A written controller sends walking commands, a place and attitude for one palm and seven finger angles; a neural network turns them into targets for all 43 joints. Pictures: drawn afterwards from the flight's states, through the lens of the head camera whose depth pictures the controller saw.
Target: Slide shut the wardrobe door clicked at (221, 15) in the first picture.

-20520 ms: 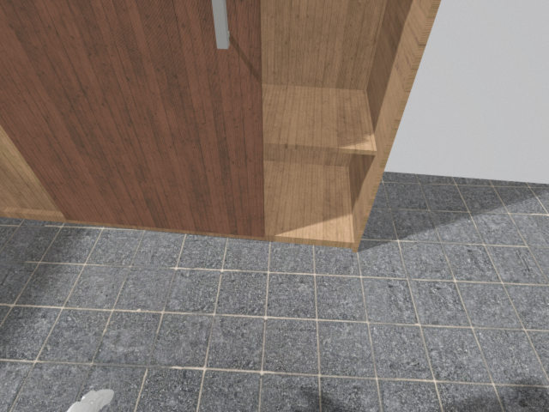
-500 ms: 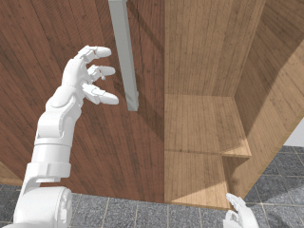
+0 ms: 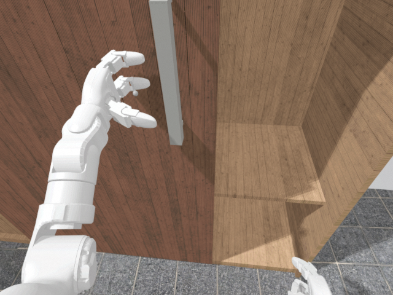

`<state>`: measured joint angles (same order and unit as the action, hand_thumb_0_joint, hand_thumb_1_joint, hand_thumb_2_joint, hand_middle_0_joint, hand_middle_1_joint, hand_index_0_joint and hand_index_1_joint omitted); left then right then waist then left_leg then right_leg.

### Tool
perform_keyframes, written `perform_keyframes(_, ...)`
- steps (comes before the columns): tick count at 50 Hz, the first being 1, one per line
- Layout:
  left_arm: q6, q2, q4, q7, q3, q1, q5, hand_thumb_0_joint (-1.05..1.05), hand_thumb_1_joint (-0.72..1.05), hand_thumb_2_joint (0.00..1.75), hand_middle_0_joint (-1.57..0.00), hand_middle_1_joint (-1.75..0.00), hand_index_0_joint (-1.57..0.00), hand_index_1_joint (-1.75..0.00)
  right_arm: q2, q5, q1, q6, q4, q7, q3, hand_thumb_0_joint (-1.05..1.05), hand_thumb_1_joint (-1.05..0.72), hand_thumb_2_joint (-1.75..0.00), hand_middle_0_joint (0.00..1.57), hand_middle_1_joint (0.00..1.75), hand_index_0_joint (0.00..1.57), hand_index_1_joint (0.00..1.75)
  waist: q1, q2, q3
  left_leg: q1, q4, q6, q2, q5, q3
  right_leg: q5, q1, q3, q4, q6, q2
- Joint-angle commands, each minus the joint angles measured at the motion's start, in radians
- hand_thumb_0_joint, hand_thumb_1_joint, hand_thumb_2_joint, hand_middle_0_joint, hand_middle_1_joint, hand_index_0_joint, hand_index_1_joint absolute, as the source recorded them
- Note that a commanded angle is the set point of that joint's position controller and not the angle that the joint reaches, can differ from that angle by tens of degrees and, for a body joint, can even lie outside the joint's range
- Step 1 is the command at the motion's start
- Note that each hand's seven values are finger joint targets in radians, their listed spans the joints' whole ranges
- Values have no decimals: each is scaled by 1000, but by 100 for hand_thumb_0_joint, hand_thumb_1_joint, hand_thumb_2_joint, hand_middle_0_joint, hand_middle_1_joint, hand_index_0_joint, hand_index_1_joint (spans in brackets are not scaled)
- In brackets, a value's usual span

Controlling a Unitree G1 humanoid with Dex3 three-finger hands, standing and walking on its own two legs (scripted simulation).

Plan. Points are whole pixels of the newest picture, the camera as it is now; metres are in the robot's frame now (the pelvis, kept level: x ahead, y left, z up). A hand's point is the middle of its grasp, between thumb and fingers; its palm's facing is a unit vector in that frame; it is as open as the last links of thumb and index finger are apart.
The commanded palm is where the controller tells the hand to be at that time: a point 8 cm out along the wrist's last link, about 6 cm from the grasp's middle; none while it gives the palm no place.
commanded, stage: move the hooked fingers beside the handle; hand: left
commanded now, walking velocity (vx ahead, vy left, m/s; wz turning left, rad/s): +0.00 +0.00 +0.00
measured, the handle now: (172, 79) +0.43 +0.07 +0.26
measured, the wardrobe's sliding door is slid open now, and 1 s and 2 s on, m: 0.40 0.40 0.40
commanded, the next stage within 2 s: feel for the door with the fingertips in 0.78 s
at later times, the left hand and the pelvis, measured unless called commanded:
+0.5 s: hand (139, 97) +0.40 +0.13 +0.25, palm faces -0.03 -1.00 -0.02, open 14.0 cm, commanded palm +0.37 +0.18 +0.24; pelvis +0.00 -0.01 +0.00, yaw +1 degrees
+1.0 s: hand (131, 93) +0.40 +0.14 +0.25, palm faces -0.01 -1.00 -0.03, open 14.0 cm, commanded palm +0.37 +0.18 +0.24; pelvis +0.00 -0.02 +0.00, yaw +1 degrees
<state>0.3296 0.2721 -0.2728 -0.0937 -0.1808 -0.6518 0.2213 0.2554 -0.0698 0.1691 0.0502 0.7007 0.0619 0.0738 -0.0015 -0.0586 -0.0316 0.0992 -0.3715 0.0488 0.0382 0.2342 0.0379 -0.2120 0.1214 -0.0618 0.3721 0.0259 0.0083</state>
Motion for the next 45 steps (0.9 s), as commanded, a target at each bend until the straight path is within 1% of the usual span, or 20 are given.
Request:
perform_keyframes(1, -18, 170, 145, 2, -69, -378, 0, 0, -50, 30, -30, -120, -30, -120, 113, -2, -141, 36, -161, 1, -45, 0, -90, -90, 20, 30, 20, 30, 16, 64, -225, -76, 26, -26, -40, -309, -67, 272, -39, 30, -29, 17, -3)
perform_keyframes(4, -1, 211, 156, -2, -103, -329, -5, 0, -50, 30, -30, -120, -30, -120, 114, -7, -152, 18, -173, -2, -45, 0, -90, -90, 20, 30, 20, 30, 25, 70, -204, -53, 26, -22, -43, -297, -61, 265, -43, 31, -29, 17, -3)
perform_keyframes(7, -6, 169, 218, -2, -49, -413, -5, 0, -50, 30, -30, -120, -30, -120, 110, -9, -161, 20, -188, 0, -45, 0, -90, -90, 20, 30, 20, 30, 6, 64, -209, -76, 25, -19, -44, -282, -71, 238, -19, 33, -33, 16, -1)
perform_keyframes(8, -18, 159, 274, -4, -35, -463, 0, 0, -50, 30, -30, -120, -30, -120, 108, -7, -166, 28, -194, 0, -46, 0, -90, -90, 20, 30, 20, 30, 0, 50, -242, -105, 19, -15, -42, -297, -71, 255, -23, 37, -31, 15, -1)
perform_keyframes(9, -34, 210, 307, 1, -77, -462, 2, 0, -50, 30, -30, -120, -30, -120, 109, -5, -169, 32, -196, 3, -46, 0, -90, -90, 20, 30, 20, 30, 9, 60, -272, -116, 15, -16, -42, -309, -77, 259, -44, 36, -27, 16, 0)
perform_keyframes(10, -51, 224, 364, 0, -81, -504, 4, 0, -50, 30, -30, -120, -30, -120, 110, -1, -171, 40, -202, 4, -46, 0, -90, -90, 20, 30, 20, 30, 9, 20, -319, -148, 12, -16, -39, -337, -78, 286, -56, 44, -24, 17, -3)
perform_keyframes(11, -63, 224, 388, -2, -80, -519, 6, 0, -50, 30, -30, -120, -30, -120, 106, 1, -171, 45, -202, 6, -45, 0, -90, -90, 20, 30, 20, 30, 7, 31, -351, -165, 7, -18, -37, -362, -79, 312, -75, 42, -17, 16, -2)
perform_keyframes(13, -79, 231, 399, -3, -93, -520, 8, 0, -50, 30, -30, -120, -30, -120, 102, 5, -167, 55, -194, 6, -44, 0, -90, -90, 20, 30, 20, 30, 11, 22, -375, -187, -3, -23, -36, -402, -80, 351, -85, 42, -10, 16, -2)
perform_keyframes(15, -71, 195, 361, -5, -67, -461, 9, 0, -50, 30, -30, -120, -30, -120, 102, 4, -169, 52, -186, 3, -40, 0, -90, -90, 20, 30, 20, 30, 11, 10, -335, -173, 3, -30, -37, -394, -82, 335, -73, 35, -13, 18, -1)
perform_keyframes(19, 29, 111, 115, -12, -14, -361, 9, 0, -50, 30, -30, -120, -30, -120, 110, -12, -167, 29, -150, 5, -38, 0, -90, -90, 20, 30, 20, 30, 0, 61, -128, -55, 23, -19, -36, -236, -72, 209, 18, 26, -46, 15, 3)
perform_keyframes(20, 52, 103, 59, -14, -5, -349, 15, 0, -50, 30, -30, -120, -30, -120, 116, -16, -161, 21, -142, 7, -37, 0, -90, -90, 20, 30, 20, 30, -9, 92, -92, -26, 28, -15, -37, -185, -70, 168, 37, 26, -56, 10, 1)
perform_keyframes(21, 69, 142, 20, -12, -32, -354, 11, 0, -50, 30, -30, -120, -30, -120, 124, -17, -153, 15, -139, 11, -39, 0, -90, -90, 20, 30, 20, 30, -7, 114, -84, -5, 29, -12, -36, -157, -73, 139, 43, 30, -60, 8, 0)
perform_keyframes(22, 74, 129, 23, -13, -17, -377, 7, 0, -50, 30, -30, -120, -30, -120, 124, -16, -155, 14, -145, 11, -39, 0, -90, -90, 20, 30, 20, 30, -9, 109, -95, -4, 26, -8, -32, -154, -69, 140, 41, 36, -59, 7, -4)
perform_keyframes(24, 50, 209, 77, -3, -82, -396, 2, 0, -50, 30, -30, -120, -30, -120, 121, -12, -161, 12, -163, 10, -40, 0, -90, -90, 20, 30, 20, 30, 10, 78, -162, -21, 20, -6, -28, -184, -66, 165, 6, 44, -50, 10, -7)
perform_keyframes(26, -14, 266, 230, 5, -115, -514, -1, 0, -50, 30, -30, -120, -30, -120, 111, -2, -171, 24, -196, 12, -40, 0, -90, -90, 20, 30, 20, 30, 16, 80, -303, -68, 10, 0, -22, -258, -67, 256, -81, 56, -29, 11, -13)
perform_keyframes(28, -60, 279, 300, 1, -125, -510, -11, 0, -50, 30, -30, -120, -30, -120, 100, 2, -164, 36, -204, 7, -42, 0, -90, -90, 20, 30, 20, 30, 21, 51, -382, -107, -5, 2, -21, -331, -59, 351, -127, 60, -7, 9, -15)
perform_keyframes(33, -20, 230, 132, -44, -88, -443, 16, 0, -50, 30, -30, -120, -30, -120, 113, -14, -160, 28, -181, 15, -37, 0, -90, -90, 20, 30, 20, 30, -2, 103, -232, -47, 4, 6, -23, -240, -50, 299, -61, 55, -39, 1, -10)
perform_keyframes(36, 11, 234, 40, -58, -78, -445, 14, 0, -50, 30, -30, -120, -30, -120, 124, -21, -146, 28, -165, 20, -39, 0, -90, -90, 20, 30, 20, 30, -11, 70, -147, -14, 6, 4, -24, -172, -53, 203, 2, 54, -57, 1, -10)
perform_keyframes(41, -23, 249, 115, -58, -77, -473, 2, 0, -50, 30, -30, -120, -30, -120, 119, -19, -136, 45, -182, 14, -45, 0, -90, -90, 20, 30, 20, 30, -7, 25, -251, -51, -9, 6, -21, -227, -58, 252, -35, 55, -34, 6, -13)
perform_keyframes(45, -27, 231, 85, -64, -79, -469, 26, 0, -50, 30, -30, -120, -30, -120, 126, -20, -130, 50, -174, 14, -49, 0, -90, -90, 20, 30, 20, 30, -9, 97, -250, -38, -9, 9, -22, -214, -59, 257, -38, 54, -34, -1, -11)
